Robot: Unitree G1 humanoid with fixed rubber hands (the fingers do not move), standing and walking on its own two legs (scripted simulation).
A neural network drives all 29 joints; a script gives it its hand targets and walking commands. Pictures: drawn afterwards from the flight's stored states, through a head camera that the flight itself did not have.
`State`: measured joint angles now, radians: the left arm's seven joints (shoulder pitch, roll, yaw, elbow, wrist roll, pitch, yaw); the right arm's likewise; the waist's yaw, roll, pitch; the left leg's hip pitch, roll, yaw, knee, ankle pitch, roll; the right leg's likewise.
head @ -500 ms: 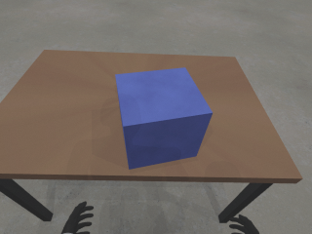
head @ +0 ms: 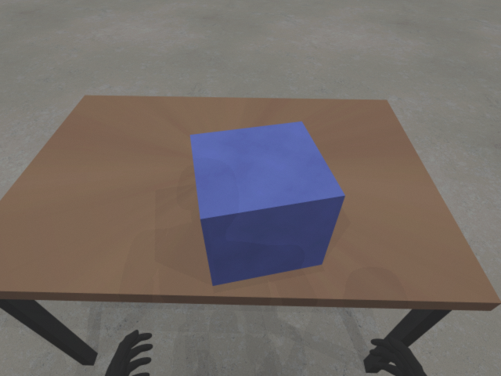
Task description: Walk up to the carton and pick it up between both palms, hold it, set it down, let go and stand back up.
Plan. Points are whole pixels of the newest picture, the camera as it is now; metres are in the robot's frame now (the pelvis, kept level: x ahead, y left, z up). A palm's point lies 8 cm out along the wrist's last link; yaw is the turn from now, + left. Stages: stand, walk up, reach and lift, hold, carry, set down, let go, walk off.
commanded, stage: reach and lift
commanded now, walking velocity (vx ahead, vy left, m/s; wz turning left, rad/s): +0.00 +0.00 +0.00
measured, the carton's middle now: (258, 201) +0.46 +0.01 +0.00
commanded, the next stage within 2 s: none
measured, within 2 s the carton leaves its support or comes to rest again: neither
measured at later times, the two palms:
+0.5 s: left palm (134, 356) +0.18 +0.19 -0.03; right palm (439, 355) +0.19 -0.26 -0.03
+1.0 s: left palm (153, 305) +0.24 +0.17 +0.00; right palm (442, 301) +0.26 -0.27 +0.01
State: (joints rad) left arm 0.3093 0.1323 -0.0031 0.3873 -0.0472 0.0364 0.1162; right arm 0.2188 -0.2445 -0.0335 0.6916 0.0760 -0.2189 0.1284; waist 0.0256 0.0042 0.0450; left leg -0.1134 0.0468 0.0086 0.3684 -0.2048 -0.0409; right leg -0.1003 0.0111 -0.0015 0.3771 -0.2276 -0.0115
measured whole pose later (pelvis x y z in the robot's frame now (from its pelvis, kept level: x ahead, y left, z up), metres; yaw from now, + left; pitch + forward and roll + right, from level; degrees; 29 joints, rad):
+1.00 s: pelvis -0.01 -0.02 +0.00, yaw -3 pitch +0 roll +1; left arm 0.04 0.03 0.06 0.26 -0.04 0.02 0.23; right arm -0.10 -0.46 0.12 0.64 0.43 -0.26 0.20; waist 0.05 -0.03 0.01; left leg -0.18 0.07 0.04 0.37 -0.19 -0.06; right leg -0.22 0.04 0.04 0.45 -0.23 -0.04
